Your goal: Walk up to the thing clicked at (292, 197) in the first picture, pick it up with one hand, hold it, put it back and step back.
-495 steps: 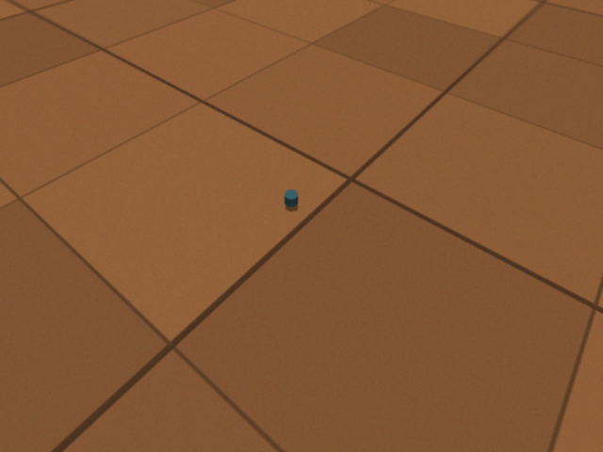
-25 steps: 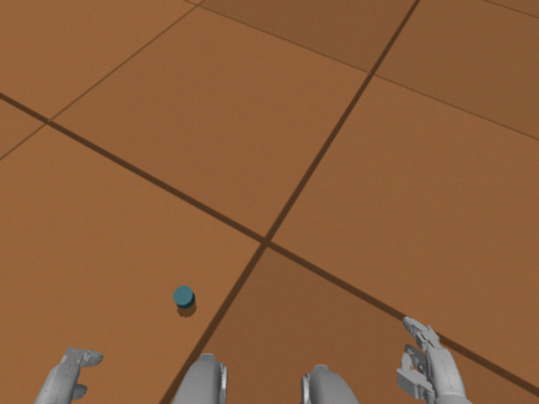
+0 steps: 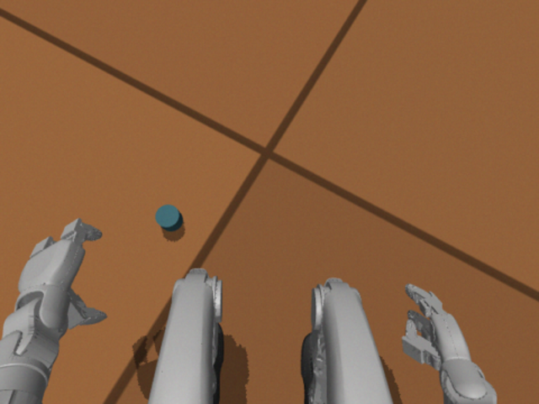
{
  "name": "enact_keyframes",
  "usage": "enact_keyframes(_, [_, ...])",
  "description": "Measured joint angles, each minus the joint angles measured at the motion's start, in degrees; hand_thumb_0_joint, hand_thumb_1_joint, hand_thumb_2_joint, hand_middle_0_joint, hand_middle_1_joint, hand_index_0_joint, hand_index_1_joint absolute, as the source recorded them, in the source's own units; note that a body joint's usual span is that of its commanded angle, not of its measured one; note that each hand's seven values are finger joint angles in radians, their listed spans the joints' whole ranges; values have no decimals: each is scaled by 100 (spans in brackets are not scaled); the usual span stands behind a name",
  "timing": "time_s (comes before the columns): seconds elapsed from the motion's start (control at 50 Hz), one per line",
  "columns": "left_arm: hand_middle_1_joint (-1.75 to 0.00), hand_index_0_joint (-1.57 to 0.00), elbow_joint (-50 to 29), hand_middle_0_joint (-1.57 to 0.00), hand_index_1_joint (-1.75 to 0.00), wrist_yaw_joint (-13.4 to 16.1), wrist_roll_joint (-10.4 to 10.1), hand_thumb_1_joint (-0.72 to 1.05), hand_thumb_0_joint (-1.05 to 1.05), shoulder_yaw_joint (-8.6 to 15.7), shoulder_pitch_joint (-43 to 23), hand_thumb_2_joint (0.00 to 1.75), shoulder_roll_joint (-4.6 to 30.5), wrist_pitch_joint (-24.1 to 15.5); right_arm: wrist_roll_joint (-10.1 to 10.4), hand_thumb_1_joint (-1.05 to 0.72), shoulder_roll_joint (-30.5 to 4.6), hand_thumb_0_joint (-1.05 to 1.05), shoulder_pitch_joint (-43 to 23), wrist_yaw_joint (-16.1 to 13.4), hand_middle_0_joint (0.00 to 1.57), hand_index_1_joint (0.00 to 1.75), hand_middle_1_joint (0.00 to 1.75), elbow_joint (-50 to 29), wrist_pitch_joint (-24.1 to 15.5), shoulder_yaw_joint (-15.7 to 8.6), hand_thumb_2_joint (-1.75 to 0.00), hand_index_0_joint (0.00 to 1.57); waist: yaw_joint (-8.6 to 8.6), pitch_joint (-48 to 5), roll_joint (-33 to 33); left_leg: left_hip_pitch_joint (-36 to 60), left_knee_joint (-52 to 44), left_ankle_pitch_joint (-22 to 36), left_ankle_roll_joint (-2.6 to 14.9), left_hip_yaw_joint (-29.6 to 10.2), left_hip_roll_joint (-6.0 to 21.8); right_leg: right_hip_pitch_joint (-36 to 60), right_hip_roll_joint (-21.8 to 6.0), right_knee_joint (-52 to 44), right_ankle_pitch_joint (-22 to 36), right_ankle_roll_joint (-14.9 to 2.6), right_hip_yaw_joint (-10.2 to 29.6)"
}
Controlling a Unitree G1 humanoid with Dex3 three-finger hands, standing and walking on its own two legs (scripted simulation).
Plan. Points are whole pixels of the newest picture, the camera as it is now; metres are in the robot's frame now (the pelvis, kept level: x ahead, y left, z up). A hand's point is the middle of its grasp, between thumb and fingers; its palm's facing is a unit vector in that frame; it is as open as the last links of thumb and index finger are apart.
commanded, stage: rise first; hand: left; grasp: from above
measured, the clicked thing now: (169, 218) +0.47 +0.28 -0.48
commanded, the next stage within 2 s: none
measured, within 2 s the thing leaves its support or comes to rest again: neither
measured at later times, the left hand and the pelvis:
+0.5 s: hand (118, 245) +0.35 +0.31 -0.27, palm faces -0.47 -0.12 -0.87, open 14.1 cm; pelvis -0.04 +0.01 -0.13, yaw -4 degrees
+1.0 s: hand (133, 231) +0.40 +0.31 -0.32, palm faces -0.47 -0.04 -0.88, open 14.0 cm; pelvis -0.03 +0.01 -0.16, yaw -6 degrees
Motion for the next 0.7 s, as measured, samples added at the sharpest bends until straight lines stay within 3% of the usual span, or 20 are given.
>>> enact_keyframes(0.08, [-105, -8, 468, -9, -106, 82, 440, -54, 0, -52, -741, 101, 140, -143, -47, -89, 22, 1, 19, 24, 20, 30, 30, 204, 96, 13, -89, 21, 9, 99, 18, -623, 502, 61, -10, -79, 29, -618, 59, 487, 73, -7, -27])
enact_keyframes(0.18, [-104, -8, 1122, -9, -105, 211, 985, -55, 0, 8, -1468, 103, 410, -328, -100, -89, 80, 1, 203, 41, 20, 30, 30, 379, 252, 61, -89, 21, -108, 160, 9, -1218, 1042, 132, -15, -169, 44, -1198, 113, 1003, 155, -4, -58])
enact_keyframes(0.38, [-101, -8, 2091, -9, -103, 364, 1856, -55, 0, 5, -2223, 105, 972, -756, -226, -90, 65, 1, 547, 134, 20, 30, 30, 570, 529, 148, -90, 21, -400, 331, -57, -1994, 1802, 244, 18, -314, 5, -1892, 152, 1690, 262, 32, -119])
enact_keyframes(0.52, [-98, -8, 2548, -10, -101, 797, 2462, -54, 0, -23, -2633, 104, 1168, -1060, -364, -90, 53, 1, 547, 204, 20, 30, 30, 683, 648, 226, -90, 21, -520, 409, -138, -2403, 2247, 233, 38, -399, -47, -2218, 153, 2084, 219, 77, -153])
enact_keyframes(0.7, [-98, -8, 3078, -9, -99, 1268, 3083, -53, 0, -58, -3142, 102, 1272, -1001, -550, -90, 143, 0, 333, 303, 20, 30, 30, 722, 699, 292, -90, 21, -625, 492, -183, -2738, 2601, 187, 83, -431, -69, -2491, 171, 2392, 158, 117, -147])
